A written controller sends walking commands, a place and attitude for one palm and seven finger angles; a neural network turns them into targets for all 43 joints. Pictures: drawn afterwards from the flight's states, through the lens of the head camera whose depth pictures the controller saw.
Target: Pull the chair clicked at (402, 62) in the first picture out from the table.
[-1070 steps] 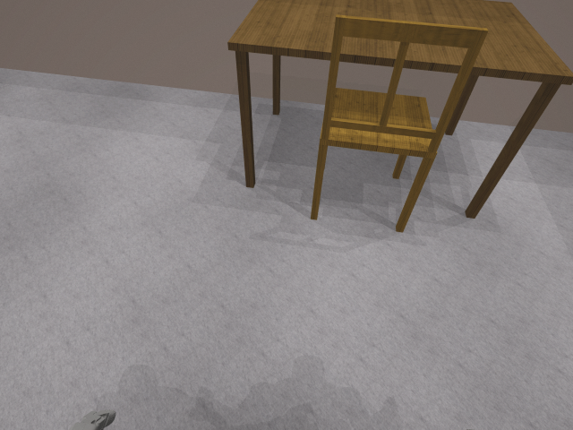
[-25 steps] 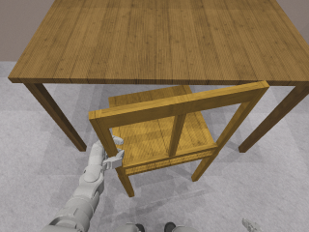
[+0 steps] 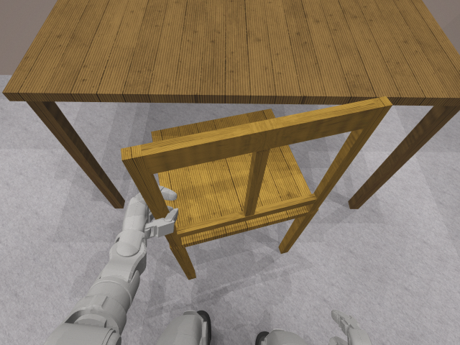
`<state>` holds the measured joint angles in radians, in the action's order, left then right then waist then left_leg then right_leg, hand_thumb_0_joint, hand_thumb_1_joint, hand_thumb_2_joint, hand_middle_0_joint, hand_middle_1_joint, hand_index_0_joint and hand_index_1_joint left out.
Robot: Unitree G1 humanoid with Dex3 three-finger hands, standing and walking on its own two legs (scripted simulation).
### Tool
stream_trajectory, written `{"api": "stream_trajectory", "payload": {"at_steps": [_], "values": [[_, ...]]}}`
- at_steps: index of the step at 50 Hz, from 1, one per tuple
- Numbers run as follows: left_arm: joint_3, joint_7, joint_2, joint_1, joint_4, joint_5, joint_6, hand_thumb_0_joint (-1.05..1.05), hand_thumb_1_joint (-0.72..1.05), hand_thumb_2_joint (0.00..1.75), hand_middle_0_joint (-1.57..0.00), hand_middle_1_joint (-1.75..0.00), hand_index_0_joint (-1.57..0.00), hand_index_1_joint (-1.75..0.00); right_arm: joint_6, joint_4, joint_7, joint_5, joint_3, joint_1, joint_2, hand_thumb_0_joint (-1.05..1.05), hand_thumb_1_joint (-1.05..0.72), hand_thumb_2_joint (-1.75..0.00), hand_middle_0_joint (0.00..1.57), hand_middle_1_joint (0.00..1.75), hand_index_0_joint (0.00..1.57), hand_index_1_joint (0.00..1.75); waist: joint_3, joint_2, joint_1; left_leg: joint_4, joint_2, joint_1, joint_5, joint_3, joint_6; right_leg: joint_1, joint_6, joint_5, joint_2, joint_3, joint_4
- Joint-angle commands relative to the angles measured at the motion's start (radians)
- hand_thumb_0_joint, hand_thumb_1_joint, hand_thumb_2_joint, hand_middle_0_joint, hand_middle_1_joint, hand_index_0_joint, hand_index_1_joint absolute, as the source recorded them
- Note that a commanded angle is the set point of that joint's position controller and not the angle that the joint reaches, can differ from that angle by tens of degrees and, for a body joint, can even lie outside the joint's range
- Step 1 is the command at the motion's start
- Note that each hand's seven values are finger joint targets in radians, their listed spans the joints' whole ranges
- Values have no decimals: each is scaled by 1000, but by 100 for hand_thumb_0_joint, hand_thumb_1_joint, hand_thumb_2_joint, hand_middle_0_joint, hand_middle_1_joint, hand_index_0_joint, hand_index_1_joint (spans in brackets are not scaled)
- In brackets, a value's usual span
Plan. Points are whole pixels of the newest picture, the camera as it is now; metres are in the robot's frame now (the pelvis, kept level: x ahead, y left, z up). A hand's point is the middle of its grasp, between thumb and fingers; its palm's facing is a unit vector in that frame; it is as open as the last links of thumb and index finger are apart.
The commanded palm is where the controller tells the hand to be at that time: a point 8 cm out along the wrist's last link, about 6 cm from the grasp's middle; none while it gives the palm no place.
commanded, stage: step backward, pulling the chair out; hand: left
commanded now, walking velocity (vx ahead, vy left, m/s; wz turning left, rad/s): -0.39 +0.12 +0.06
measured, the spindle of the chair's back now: (254, 186) +0.42 -0.03 -0.06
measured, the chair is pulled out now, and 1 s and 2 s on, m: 0.11 0.21 0.34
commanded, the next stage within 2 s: none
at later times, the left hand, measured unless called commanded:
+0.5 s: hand (170, 250) +0.28 +0.13 -0.07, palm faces -0.06 -0.99 -0.14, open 5.7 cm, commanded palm +0.25 +0.18 -0.07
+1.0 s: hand (171, 289) +0.21 +0.11 -0.07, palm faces -0.03 -0.99 -0.17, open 5.7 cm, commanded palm +0.18 +0.17 -0.07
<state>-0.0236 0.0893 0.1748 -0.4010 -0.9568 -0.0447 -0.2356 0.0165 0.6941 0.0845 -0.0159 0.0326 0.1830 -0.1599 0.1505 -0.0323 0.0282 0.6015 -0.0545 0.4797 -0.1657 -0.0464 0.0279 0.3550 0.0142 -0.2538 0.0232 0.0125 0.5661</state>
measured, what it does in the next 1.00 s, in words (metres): walks backwards: left foot, then left foot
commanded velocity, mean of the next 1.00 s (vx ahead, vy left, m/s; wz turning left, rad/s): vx -0.38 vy -0.02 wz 0.03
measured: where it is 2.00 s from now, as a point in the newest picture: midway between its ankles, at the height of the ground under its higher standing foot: outside the picture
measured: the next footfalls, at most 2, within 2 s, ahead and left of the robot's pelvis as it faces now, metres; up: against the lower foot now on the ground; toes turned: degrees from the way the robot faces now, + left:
left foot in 0.36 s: -0.08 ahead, +0.19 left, +0.00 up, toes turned +4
left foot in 1.00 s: -0.12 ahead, +0.13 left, +0.00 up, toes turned +3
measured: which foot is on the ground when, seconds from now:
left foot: down 0.00-0.08, up 0.10-0.34, down 0.36-0.82, up 0.84-0.98, down 1.00-1.00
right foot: down 0.00-1.00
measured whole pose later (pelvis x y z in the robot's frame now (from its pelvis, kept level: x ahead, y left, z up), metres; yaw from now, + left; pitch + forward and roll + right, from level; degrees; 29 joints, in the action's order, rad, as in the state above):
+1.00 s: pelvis -0.13 +0.01 -0.01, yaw +3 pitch +3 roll +1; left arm 0.02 0.11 0.10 -0.42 -0.97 -0.01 -0.21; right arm 0.03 0.74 0.10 -0.04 -0.02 0.23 -0.29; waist 0.09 0.00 0.08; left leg 0.67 0.01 0.34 -0.43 -0.01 -0.01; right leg 0.56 0.02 -0.02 -0.10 0.07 0.53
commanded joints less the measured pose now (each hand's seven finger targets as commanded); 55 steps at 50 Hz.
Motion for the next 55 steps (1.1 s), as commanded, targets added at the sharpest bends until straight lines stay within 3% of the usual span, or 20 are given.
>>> {"api": "stream_trajectory", "payload": {"at_steps": [1,4,7,11,14,16,18,20,22,25,29,33,37,41,44,48,49,51,53,55], "values": [[-21,5,150,-156,230,38,-71,0,90,90,-50,-145,-50,-145,-23,-97,25,0,-89,40,-213,0,-90,-90,20,30,20,30,-483,-100,3,-65,-170,-251,228,178,29,-139,-51,186,-97,-68,-48],[-37,18,211,-175,252,29,-75,0,90,90,-50,-145,-50,-145,-15,-103,37,-19,-92,31,-193,0,-90,-90,20,30,20,30,-460,138,20,145,2,-167,-145,63,-55,-119,-132,337,-336,-325,-198],[-33,28,198,-197,209,33,-28,0,90,90,-50,-145,-50,-145,-14,-91,33,-17,-82,-37,-198,0,-90,-90,20,30,20,30,-396,123,-22,446,48,-17,-370,181,-64,-125,-225,437,-467,-372,-229],[-57,37,198,-200,168,28,6,0,90,90,-50,-145,-50,-145,-6,-57,33,-26,-66,-10,-205,0,-90,-90,20,30,20,30,-421,123,0,244,31,-38,-336,173,-70,-270,-154,676,-386,-194,-102],[-11,29,131,-186,164,19,31,0,90,90,-50,-145,-50,-145,0,-51,43,-26,-74,32,-216,0,-90,-90,20,30,20,30,-452,195,5,-6,37,-109,-226,106,-76,-327,-119,745,-346,-160,-77],[23,27,105,-197,186,14,43,0,90,90,-50,-145,-50,-145,10,-51,54,-25,-82,57,-220,0,-90,-90,20,30,20,30,-471,154,15,-198,-9,-205,25,70,-71,-330,-78,758,-298,-108,2],[61,19,53,-220,252,9,39,0,90,90,-50,-145,-50,-145,22,-94,54,-25,-102,52,-238,0,-90,-90,20,30,20,30,-491,29,10,-180,-133,-332,503,120,-26,-227,-13,657,-175,-24,72],[92,3,9,-184,265,16,30,0,90,90,-50,-145,-50,-145,34,-121,35,-31,-117,90,-237,0,-90,-90,20,30,20,30,-524,26,21,-88,-156,-432,605,72,-19,-175,-2,553,-114,7,39],[103,-9,10,-224,361,32,15,0,90,90,-50,-145,-50,-145,37,-144,26,-8,-102,50,-215,0,-90,-90,20,30,20,30,-532,-106,31,-66,-144,-409,696,52,-46,-187,-12,620,-129,29,82],[66,-12,36,-110,384,36,7,0,90,90,-50,-145,-50,-145,44,-171,9,-5,-109,27,-222,0,-90,-90,20,30,20,30,-534,-114,15,-49,-151,-297,529,64,-58,-245,-47,583,-132,13,61],[55,-4,47,-81,380,39,-1,0,90,90,-50,-145,-50,-145,46,-170,14,-5,-98,21,-200,0,-90,-90,20,30,20,30,-470,7,24,-49,-101,-155,94,41,-65,-210,-64,542,-187,-28,19],[61,1,36,-128,346,48,-5,0,90,90,-50,-145,-50,-145,35,-144,31,6,-89,15,-197,0,-90,-90,20,30,20,30,-391,-88,19,-149,-156,-79,72,70,-27,-145,-15,284,-103,31,121],[63,13,37,-199,288,52,-26,0,90,90,-50,-145,-50,-145,14,-109,35,2,-84,21,-185,0,-90,-90,20,30,20,30,-329,-99,6,-129,-163,3,-41,65,-9,-133,-14,144,-103,19,128],[24,21,112,-200,177,49,-33,0,90,90,-50,-145,-50,-145,-8,-48,34,-15,-91,100,-168,0,-90,-90,20,30,20,30,-363,303,10,209,65,-116,-389,-23,-57,32,-88,-122,-306,-207,-298],[4,18,107,-199,112,63,-16,0,90,90,-50,-145,-50,-145,-23,-38,26,-11,-79,75,-169,0,-90,-90,20,30,20,30,-424,309,-9,384,59,-120,-398,67,-49,-46,-127,-127,-367,-230,-339],[34,11,48,-133,102,40,-20,0,90,90,-50,-145,-50,-145,-30,-52,24,-19,-64,90,-194,0,-90,-90,20,30,20,30,-422,215,21,-80,41,-212,-267,37,-45,-77,-58,18,-273,-63,-201],[50,7,32,-129,117,34,-24,0,90,90,-50,-145,-50,-145,-31,-59,29,-15,-70,95,-214,0,-90,-90,20,30,20,30,-406,130,26,-226,-10,-206,-226,94,-20,-63,-35,-6,-222,-38,-126],[80,3,-6,-114,177,24,-20,0,90,90,-50,-145,-50,-145,-16,-114,32,-11,-85,53,-257,0,-90,-90,20,30,20,30,-342,-261,0,-327,-280,-60,-10,369,118,-30,5,-45,-43,49,311],[87,3,-5,-236,317,33,-16,0,90,90,-50,-145,-50,-145,-12,-119,6,15,-76,-1,-187,0,-90,-90,20,30,20,30,-308,-289,4,-246,-316,-164,420,326,150,107,-19,-208,-54,-33,551],[89,4,-28,-233,294,22,-12,0,90,90,-50,-145,-50,-145,-20,-87,-13,3,-101,58,-203,0,-90,-90,20,30,20,30,-337,-167,6,-89,-283,-493,848,243,105,208,-27,-206,-40,-1,326]]}}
